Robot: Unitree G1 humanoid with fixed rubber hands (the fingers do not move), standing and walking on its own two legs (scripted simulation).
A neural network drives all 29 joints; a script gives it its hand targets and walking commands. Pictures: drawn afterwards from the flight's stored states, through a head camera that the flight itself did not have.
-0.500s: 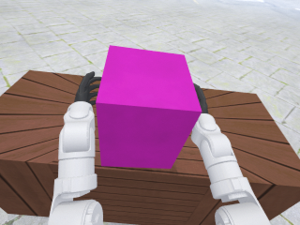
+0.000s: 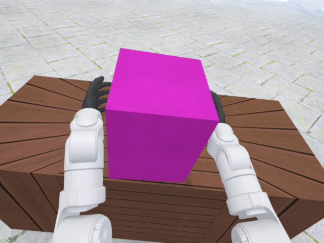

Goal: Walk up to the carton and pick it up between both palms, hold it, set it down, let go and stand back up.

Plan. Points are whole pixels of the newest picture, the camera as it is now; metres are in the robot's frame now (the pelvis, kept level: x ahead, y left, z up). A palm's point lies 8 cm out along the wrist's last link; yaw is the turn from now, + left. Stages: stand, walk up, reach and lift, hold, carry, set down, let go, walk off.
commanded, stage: hold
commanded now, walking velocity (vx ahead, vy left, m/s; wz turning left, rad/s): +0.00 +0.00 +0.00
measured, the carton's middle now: (154, 119) +0.38 +0.01 +0.15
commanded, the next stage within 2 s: none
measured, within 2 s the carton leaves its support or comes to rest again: neither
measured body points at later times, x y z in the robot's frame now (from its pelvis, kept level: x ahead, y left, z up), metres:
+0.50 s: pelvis +0.00 +0.00 +0.00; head -0.03 +0.03 +0.45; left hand +0.37 +0.16 +0.19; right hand +0.37 -0.13 +0.17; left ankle +0.02 +0.12 -0.75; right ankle +0.02 -0.11 -0.75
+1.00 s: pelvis +0.00 +0.00 +0.00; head -0.03 +0.02 +0.45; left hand +0.37 +0.15 +0.19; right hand +0.37 -0.14 +0.17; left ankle +0.02 +0.12 -0.75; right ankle +0.02 -0.11 -0.75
